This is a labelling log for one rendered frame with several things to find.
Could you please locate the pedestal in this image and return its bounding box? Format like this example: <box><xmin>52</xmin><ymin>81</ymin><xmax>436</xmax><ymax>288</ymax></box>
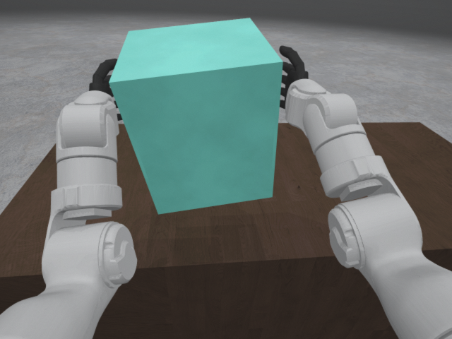
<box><xmin>0</xmin><ymin>122</ymin><xmax>452</xmax><ymax>339</ymax></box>

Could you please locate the right robot upper arm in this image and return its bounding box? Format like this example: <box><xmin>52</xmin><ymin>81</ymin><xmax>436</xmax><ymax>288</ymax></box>
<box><xmin>328</xmin><ymin>192</ymin><xmax>452</xmax><ymax>339</ymax></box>

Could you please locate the left robot upper arm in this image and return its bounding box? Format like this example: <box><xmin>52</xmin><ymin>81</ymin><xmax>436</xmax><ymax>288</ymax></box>
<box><xmin>0</xmin><ymin>221</ymin><xmax>137</xmax><ymax>339</ymax></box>

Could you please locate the left robot forearm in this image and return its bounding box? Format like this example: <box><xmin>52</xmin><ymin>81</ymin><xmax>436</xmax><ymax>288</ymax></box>
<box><xmin>42</xmin><ymin>90</ymin><xmax>122</xmax><ymax>284</ymax></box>

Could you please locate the carton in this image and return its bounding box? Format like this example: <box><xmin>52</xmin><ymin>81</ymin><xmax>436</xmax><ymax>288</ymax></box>
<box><xmin>109</xmin><ymin>18</ymin><xmax>283</xmax><ymax>214</ymax></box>

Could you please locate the robot right hand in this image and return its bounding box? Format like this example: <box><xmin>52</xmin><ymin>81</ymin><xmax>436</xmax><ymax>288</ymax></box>
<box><xmin>279</xmin><ymin>46</ymin><xmax>309</xmax><ymax>109</ymax></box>

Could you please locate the robot left hand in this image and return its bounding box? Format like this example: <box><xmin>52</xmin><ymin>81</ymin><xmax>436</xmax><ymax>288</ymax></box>
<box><xmin>89</xmin><ymin>59</ymin><xmax>123</xmax><ymax>121</ymax></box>

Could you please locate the right robot forearm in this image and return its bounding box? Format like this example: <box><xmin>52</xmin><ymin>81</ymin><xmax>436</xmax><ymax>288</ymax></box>
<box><xmin>285</xmin><ymin>79</ymin><xmax>422</xmax><ymax>242</ymax></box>

